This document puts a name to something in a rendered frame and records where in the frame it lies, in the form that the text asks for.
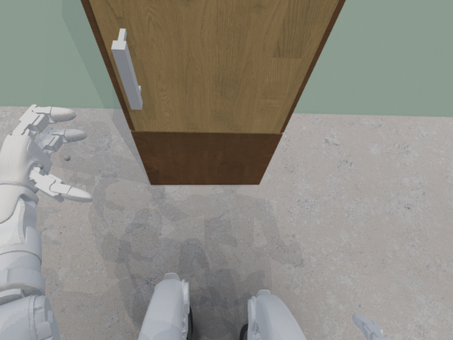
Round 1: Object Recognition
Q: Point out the left robot forearm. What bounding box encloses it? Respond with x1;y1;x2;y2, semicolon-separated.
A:
0;183;45;305

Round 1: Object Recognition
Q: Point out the left robot hand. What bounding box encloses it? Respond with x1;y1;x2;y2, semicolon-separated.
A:
0;104;93;203

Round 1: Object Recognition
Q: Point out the cupboard door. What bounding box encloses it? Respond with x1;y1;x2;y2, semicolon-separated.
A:
89;0;339;133

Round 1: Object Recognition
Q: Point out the robot thigh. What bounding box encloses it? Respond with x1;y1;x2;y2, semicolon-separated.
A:
138;278;190;340
248;295;306;340

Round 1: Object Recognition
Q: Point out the handle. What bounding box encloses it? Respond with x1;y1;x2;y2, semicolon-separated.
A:
111;28;143;110

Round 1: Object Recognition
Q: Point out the right robot hand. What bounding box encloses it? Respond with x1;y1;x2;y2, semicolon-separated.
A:
352;313;390;340

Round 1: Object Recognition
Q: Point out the robot left upper arm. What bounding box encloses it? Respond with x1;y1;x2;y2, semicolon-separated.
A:
0;295;60;340

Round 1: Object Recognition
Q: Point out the robot right thigh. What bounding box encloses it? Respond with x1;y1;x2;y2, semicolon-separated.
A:
248;295;306;340

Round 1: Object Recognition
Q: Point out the robot left thigh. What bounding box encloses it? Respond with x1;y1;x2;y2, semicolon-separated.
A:
138;278;190;340

